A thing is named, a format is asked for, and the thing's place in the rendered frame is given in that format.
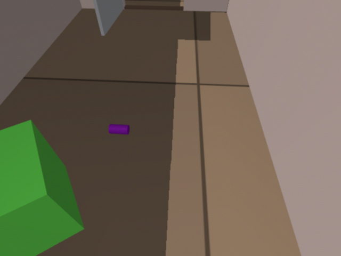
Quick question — can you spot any can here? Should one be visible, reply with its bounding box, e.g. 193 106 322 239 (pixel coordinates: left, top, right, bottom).
109 124 129 134

